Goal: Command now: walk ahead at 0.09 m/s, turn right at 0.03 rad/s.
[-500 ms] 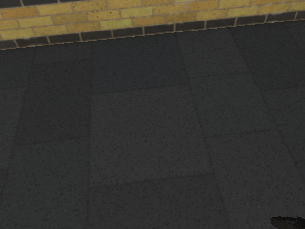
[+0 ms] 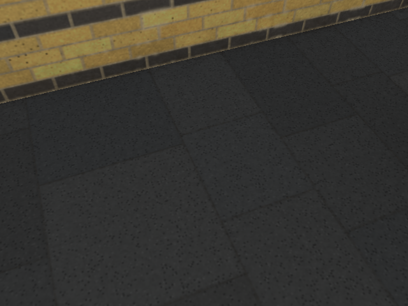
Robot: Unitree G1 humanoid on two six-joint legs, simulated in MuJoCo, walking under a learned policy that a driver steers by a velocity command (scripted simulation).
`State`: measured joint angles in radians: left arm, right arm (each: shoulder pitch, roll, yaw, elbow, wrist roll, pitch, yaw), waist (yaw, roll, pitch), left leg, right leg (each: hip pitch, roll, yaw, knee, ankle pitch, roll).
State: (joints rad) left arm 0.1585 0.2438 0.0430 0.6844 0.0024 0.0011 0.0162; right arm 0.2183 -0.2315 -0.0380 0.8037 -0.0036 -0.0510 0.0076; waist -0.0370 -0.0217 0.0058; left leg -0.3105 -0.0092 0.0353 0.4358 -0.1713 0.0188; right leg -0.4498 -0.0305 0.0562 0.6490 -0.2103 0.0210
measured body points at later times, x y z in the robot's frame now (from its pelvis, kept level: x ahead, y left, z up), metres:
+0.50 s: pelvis +0.02 +0.00 +0.00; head +0.06 +0.03 +0.44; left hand +0.13 +0.31 -0.10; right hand +0.22 -0.24 -0.09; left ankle +0.03 +0.11 -0.74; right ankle +0.03 -0.14 -0.67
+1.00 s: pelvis +0.00 -0.03 +0.00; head +0.04 -0.02 +0.45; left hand -0.01 +0.28 -0.09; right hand +0.27 -0.19 -0.10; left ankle -0.07 +0.10 -0.69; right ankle +0.07 -0.13 -0.74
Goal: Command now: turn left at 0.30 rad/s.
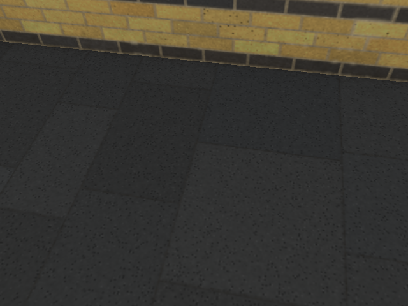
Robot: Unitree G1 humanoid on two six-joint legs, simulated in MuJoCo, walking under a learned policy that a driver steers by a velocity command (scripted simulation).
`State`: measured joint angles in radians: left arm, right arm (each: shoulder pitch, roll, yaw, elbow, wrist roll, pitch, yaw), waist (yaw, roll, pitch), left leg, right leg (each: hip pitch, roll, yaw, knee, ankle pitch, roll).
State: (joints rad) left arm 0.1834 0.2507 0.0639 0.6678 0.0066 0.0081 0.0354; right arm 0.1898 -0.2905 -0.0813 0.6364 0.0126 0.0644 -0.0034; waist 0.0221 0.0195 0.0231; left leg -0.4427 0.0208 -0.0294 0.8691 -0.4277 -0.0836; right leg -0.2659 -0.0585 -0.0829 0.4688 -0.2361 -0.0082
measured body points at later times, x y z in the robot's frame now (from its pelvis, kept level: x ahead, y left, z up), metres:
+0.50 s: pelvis +0.05 +0.01 +0.00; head +0.06 +0.01 +0.45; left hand +0.21 +0.28 -0.09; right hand +0.12 -0.27 -0.11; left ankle -0.01 +0.14 -0.74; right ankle +0.12 -0.11 -0.72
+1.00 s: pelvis +0.20 -0.02 +0.00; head +0.22 -0.03 +0.45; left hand +0.26 +0.25 -0.13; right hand +0.39 -0.26 -0.10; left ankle +0.27 +0.10 -0.74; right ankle +0.12 -0.11 -0.74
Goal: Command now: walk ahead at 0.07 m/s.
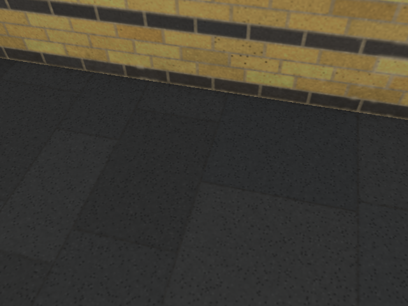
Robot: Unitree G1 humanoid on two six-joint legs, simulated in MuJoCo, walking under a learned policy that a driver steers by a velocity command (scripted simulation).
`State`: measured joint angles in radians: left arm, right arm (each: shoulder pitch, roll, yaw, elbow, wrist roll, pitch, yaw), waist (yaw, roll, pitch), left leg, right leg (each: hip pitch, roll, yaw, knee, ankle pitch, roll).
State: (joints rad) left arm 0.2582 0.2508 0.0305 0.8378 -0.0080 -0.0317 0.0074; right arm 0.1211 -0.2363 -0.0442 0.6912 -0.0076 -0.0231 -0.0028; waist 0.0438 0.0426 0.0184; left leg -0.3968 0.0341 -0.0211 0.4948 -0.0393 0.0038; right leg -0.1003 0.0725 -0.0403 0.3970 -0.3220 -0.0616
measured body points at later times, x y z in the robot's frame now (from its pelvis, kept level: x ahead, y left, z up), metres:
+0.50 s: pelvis +0.02 +0.02 -0.01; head +0.03 +0.01 +0.44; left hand +0.07 +0.28 -0.14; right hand +0.17 -0.24 -0.12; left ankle +0.08 +0.13 -0.73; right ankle -0.08 -0.09 -0.74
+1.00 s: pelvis +0.17 +0.04 +0.00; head +0.19 +0.04 +0.45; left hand +0.35 +0.28 -0.11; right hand +0.14 -0.21 -0.14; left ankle +0.09 +0.14 -0.74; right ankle +0.31 -0.15 -0.67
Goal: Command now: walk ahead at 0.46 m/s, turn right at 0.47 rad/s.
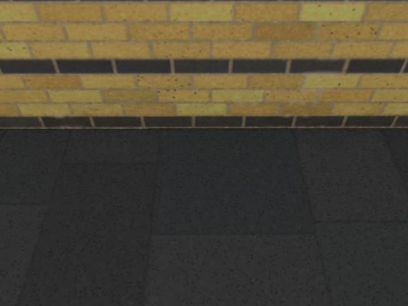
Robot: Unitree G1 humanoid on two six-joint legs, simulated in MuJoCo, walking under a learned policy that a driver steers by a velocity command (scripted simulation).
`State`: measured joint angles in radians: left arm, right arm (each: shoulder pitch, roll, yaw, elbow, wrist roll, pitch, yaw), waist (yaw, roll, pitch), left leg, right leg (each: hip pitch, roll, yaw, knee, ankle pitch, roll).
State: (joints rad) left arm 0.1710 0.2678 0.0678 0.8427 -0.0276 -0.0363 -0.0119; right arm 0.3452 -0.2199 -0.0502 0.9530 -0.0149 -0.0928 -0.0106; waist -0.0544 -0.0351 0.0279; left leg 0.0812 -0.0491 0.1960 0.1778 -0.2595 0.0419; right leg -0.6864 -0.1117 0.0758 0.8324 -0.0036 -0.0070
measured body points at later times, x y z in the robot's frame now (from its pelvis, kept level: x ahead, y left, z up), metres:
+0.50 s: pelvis +0.27 -0.08 +0.01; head +0.30 -0.11 +0.45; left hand +0.41 +0.17 -0.10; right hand +0.39 -0.39 -0.09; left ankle +0.48 +0.08 -0.67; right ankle +0.23 -0.14 -0.74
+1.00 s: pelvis +0.54 -0.11 +0.01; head +0.59 -0.12 +0.46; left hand +0.81 +0.04 -0.09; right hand +0.47 -0.39 -0.11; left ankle +0.57 -0.02 -0.74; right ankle +0.58 -0.29 -0.69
